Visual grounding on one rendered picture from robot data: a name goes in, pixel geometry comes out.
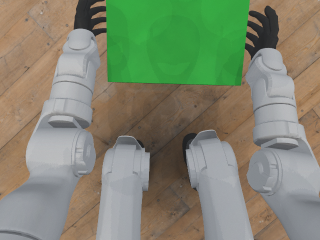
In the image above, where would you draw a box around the robot right hand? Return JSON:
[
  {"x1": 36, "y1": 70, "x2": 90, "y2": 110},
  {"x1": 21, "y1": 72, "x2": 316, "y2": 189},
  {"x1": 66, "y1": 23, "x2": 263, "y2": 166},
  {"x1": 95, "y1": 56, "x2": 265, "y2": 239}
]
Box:
[{"x1": 245, "y1": 5, "x2": 279, "y2": 60}]

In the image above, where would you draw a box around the right robot thigh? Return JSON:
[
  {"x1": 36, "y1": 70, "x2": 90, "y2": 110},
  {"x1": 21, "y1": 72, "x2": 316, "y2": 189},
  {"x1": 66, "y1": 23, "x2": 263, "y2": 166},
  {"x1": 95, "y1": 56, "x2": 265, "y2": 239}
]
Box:
[{"x1": 185, "y1": 138, "x2": 254, "y2": 240}]

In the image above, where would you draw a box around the carton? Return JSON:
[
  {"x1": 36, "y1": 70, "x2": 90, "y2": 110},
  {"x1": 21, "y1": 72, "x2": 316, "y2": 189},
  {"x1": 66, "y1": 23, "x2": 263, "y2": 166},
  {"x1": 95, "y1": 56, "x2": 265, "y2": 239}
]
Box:
[{"x1": 106, "y1": 0, "x2": 250, "y2": 86}]

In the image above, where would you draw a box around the robot left shin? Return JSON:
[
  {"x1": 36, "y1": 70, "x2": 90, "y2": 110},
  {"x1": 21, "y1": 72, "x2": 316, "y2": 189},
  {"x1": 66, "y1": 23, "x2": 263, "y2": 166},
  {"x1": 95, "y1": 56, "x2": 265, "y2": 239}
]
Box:
[{"x1": 101, "y1": 135, "x2": 142, "y2": 184}]

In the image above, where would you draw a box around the left robot forearm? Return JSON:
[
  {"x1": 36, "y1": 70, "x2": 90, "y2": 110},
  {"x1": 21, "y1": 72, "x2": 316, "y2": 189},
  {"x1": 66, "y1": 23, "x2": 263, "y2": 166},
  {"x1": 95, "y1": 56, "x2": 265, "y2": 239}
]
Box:
[{"x1": 25, "y1": 28, "x2": 101, "y2": 172}]

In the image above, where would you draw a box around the right robot upper arm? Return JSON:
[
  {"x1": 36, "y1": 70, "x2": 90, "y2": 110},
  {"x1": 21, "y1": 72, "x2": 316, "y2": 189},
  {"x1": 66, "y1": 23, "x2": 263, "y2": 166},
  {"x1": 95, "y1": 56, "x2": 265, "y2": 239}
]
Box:
[{"x1": 246, "y1": 147, "x2": 320, "y2": 240}]

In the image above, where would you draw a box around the robot left hand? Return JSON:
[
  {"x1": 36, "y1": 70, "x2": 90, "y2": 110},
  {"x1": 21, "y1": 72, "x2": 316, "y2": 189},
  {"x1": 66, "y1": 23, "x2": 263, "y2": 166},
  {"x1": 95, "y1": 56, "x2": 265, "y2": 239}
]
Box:
[{"x1": 73, "y1": 0, "x2": 107, "y2": 37}]

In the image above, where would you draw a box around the left robot upper arm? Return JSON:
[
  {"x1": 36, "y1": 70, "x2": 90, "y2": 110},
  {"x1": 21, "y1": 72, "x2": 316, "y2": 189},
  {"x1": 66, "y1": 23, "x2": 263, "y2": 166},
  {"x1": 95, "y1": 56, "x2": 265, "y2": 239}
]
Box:
[{"x1": 0, "y1": 127, "x2": 96, "y2": 240}]

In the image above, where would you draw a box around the right robot forearm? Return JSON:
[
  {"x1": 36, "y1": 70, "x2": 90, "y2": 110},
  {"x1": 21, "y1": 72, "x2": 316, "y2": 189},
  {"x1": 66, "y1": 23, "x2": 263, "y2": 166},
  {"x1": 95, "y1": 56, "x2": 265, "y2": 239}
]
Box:
[{"x1": 245, "y1": 48, "x2": 319, "y2": 165}]

